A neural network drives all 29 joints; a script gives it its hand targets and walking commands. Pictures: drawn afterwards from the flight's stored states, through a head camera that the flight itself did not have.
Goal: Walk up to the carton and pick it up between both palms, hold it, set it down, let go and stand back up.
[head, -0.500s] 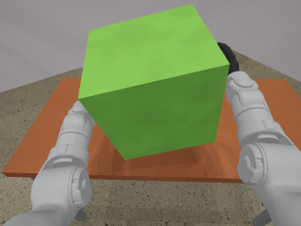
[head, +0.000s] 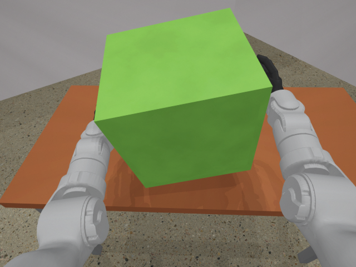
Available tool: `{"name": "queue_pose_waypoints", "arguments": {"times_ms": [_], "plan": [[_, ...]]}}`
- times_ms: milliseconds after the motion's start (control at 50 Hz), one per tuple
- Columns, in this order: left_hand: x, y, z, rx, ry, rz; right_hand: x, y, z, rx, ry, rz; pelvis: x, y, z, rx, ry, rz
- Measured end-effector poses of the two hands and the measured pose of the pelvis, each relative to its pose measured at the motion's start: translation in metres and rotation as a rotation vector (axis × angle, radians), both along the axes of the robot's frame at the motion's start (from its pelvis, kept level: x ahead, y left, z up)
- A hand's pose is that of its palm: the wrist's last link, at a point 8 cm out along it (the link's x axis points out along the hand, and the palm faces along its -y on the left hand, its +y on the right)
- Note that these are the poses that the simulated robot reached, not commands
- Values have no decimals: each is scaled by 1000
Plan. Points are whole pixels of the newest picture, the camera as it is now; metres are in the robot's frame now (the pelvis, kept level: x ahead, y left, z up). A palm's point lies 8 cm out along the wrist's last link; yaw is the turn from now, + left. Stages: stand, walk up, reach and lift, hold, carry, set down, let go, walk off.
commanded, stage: set down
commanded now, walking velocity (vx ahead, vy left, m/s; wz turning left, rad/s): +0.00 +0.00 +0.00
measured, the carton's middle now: (183, 107) +0.47 +0.03 +0.12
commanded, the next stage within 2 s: none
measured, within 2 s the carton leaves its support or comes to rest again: rests again in 1.68 s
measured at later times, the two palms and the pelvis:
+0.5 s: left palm (105, 129) +0.41 +0.21 +0.10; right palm (267, 100) +0.46 -0.16 +0.16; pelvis +0.00 +0.00 +0.00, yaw +0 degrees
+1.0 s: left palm (107, 131) +0.41 +0.21 +0.09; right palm (266, 104) +0.46 -0.16 +0.15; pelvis +0.00 +0.00 +0.00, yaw +0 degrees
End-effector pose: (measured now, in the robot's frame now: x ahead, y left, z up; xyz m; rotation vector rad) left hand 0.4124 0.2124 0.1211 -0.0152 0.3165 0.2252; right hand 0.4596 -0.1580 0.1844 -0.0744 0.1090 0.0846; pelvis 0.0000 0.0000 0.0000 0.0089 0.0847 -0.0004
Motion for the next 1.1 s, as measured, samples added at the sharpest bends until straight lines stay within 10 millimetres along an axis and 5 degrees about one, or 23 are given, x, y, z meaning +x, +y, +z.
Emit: {"name": "queue_pose_waypoints", "arguments": {"times_ms": [640, 1100], "plan": [[-1, 1, -26, -1, 25, -3, -3, 0, -32, -12, 40, -13, 2, 0, 0, 0, 12, -1], [0, -1, -31, -24, -7, 12, -1, -1, -37, -21, 27, -16, 3, 0, 0, 0, 21, -1]]}}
